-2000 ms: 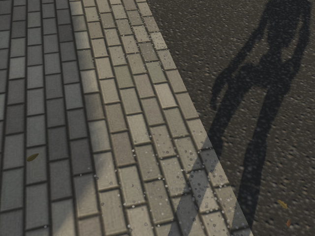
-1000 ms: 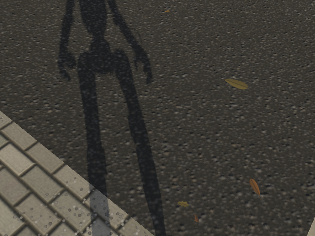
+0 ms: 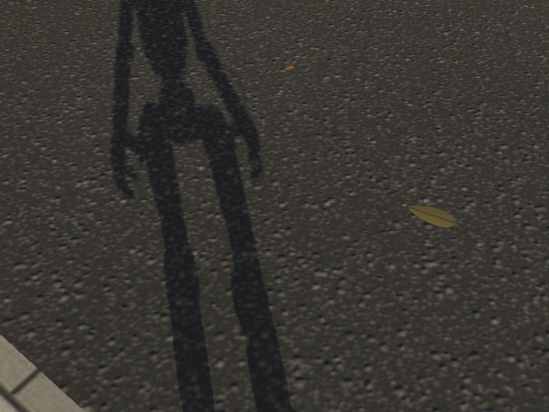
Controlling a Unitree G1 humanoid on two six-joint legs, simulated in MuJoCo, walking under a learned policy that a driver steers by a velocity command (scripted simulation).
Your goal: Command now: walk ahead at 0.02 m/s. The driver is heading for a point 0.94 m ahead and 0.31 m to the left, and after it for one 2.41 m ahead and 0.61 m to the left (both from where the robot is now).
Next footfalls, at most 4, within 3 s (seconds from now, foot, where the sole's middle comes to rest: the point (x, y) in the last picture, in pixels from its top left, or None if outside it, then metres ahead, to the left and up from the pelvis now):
0.50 left None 0.24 0.13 -0.78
1.06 right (299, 389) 0.58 -0.04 -0.78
1.60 left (210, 305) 0.81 0.20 -0.78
2.16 right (208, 205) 1.18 0.24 -0.78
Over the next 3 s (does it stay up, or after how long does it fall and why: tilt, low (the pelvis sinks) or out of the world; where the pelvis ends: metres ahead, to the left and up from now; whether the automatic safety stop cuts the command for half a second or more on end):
stays up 1.32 0.44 0.00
